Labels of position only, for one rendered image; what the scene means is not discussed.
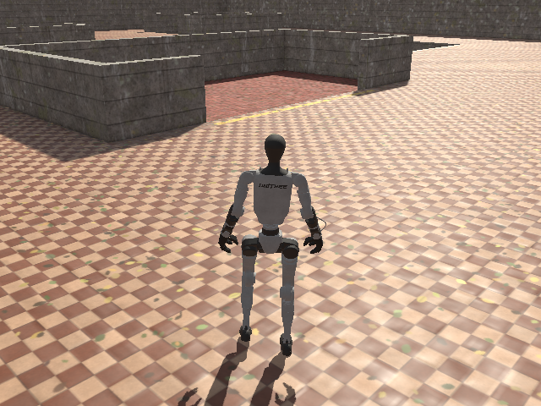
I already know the robot left forearm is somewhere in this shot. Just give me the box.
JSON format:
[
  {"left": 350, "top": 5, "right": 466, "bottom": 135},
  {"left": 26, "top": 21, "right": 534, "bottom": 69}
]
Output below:
[{"left": 221, "top": 204, "right": 239, "bottom": 238}]

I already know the robot right forearm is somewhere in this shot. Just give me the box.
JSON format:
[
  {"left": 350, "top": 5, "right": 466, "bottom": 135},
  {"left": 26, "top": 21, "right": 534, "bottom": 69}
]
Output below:
[{"left": 305, "top": 206, "right": 322, "bottom": 239}]

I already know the robot right upper arm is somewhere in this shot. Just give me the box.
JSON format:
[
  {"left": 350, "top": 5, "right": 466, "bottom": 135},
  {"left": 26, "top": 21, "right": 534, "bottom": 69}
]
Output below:
[{"left": 291, "top": 172, "right": 314, "bottom": 220}]

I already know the left robot hand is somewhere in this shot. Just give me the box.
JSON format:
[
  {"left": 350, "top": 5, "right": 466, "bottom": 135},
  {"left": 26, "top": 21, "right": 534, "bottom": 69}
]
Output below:
[{"left": 218, "top": 234, "right": 238, "bottom": 253}]

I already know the robot left shin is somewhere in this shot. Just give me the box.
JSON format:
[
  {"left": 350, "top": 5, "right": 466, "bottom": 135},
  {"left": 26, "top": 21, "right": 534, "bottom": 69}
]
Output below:
[{"left": 241, "top": 272, "right": 254, "bottom": 330}]

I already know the robot left thigh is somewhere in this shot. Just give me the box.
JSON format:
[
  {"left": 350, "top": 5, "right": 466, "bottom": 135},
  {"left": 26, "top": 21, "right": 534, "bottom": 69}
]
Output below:
[{"left": 241, "top": 234, "right": 259, "bottom": 287}]

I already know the robot left upper arm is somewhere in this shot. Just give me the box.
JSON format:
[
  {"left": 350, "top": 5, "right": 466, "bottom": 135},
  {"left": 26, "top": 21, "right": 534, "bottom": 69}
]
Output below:
[{"left": 231, "top": 170, "right": 256, "bottom": 217}]

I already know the right robot hand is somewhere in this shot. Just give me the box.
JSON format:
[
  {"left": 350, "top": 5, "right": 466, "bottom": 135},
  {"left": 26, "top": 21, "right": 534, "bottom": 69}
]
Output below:
[{"left": 303, "top": 236, "right": 323, "bottom": 254}]

